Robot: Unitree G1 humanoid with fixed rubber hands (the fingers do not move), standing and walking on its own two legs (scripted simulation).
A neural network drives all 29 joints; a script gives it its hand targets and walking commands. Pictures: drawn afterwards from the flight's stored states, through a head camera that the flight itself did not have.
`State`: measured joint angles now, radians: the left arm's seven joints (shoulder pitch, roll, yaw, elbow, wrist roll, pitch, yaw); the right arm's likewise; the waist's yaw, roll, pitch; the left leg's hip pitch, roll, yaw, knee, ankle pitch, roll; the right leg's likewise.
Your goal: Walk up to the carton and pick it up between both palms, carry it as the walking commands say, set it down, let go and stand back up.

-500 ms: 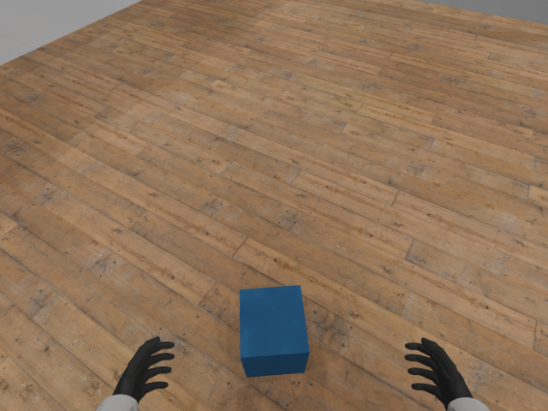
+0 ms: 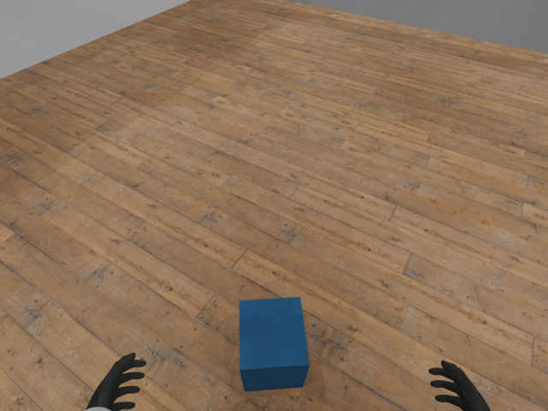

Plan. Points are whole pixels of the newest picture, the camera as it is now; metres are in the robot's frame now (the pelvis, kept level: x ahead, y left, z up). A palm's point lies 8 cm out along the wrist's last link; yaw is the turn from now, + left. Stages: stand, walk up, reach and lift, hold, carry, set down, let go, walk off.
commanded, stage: stand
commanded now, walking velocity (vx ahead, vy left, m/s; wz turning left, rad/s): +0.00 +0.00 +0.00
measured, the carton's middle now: (271, 345) +0.44 +0.03 -0.65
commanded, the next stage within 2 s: none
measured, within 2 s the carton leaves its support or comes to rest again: neither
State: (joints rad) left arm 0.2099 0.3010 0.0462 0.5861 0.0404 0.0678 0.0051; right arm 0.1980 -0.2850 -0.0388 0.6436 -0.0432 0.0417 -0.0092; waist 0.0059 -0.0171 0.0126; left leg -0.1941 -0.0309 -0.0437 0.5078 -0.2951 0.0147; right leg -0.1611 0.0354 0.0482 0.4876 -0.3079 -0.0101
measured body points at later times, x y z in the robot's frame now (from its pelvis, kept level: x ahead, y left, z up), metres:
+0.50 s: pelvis +0.01 +0.01 +0.00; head +0.01 +0.02 +0.45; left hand +0.15 +0.30 -0.10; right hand +0.14 -0.29 -0.09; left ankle -0.01 +0.11 -0.74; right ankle -0.03 -0.12 -0.74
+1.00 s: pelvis +0.00 +0.00 +0.01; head -0.01 +0.01 +0.46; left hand +0.11 +0.31 -0.11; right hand +0.10 -0.31 -0.10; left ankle -0.01 +0.11 -0.74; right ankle -0.03 -0.12 -0.74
